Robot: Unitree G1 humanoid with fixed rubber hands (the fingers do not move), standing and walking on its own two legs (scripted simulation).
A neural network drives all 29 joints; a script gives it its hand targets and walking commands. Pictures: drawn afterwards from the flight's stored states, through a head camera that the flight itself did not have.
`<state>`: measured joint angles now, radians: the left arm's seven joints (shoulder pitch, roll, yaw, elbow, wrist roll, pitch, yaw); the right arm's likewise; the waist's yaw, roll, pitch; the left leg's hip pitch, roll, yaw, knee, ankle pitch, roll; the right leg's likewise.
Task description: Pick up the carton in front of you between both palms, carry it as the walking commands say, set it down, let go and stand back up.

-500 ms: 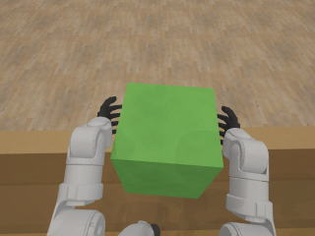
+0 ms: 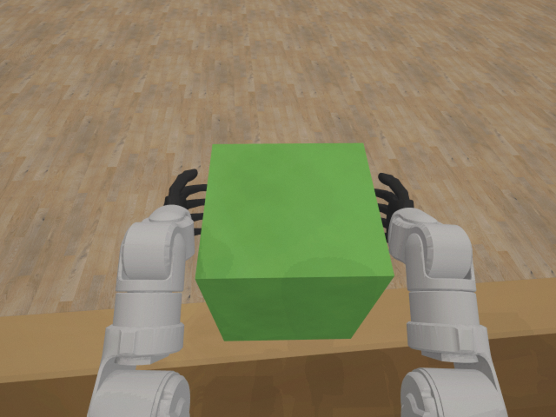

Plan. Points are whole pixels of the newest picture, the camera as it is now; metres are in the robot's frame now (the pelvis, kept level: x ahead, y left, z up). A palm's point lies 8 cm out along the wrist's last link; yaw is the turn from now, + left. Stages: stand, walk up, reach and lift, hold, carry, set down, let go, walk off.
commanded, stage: carry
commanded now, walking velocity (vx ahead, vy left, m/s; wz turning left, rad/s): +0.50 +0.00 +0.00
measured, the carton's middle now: (287, 250) +0.36 -0.01 +0.05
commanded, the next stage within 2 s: none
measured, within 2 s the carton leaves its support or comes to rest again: neither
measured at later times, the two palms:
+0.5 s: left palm (219, 133) +0.71 +0.15 +0.01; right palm (348, 148) +0.69 -0.15 +0.00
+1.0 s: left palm (236, 114) +1.05 +0.15 -0.15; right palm (325, 114) +1.07 -0.15 -0.15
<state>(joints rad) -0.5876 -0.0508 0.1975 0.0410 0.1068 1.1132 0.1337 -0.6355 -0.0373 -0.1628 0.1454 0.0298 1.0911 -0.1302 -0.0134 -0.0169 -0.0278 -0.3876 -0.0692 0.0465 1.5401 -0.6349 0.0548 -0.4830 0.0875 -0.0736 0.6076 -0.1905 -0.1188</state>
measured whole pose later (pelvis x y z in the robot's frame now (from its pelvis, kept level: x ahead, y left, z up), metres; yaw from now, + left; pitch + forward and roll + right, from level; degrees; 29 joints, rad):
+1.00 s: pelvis +0.71 -0.03 -0.23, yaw +1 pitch +4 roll +0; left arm -0.56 -0.02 0.17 0.11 0.02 1.12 0.14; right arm -0.57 0.01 -0.19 0.13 -0.03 1.13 -0.13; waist 0.08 -0.01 -0.01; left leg -0.65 -0.01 -0.05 1.33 -0.49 0.01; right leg -0.46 0.11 -0.08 0.74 -0.36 -0.14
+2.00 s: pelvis +1.39 -0.03 -0.30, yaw +3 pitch +6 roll +3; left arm -0.47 -0.06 0.21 -0.03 0.05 1.14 0.13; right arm -0.50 0.07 -0.18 0.01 -0.07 1.15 -0.13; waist 0.04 -0.03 -0.04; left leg -0.54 0.03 0.05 0.92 -0.35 -0.02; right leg -0.29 0.00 -0.12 0.31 -0.13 -0.09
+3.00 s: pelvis +1.97 -0.01 -0.31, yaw +2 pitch +4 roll +1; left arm -0.14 -0.13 0.11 -0.32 0.10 1.18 0.08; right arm -0.15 0.13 -0.10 -0.32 -0.12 1.21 -0.09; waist 0.02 0.02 -0.07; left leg -0.55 0.08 0.09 0.87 -0.30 -0.01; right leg -0.24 -0.05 -0.21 0.34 -0.17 -0.05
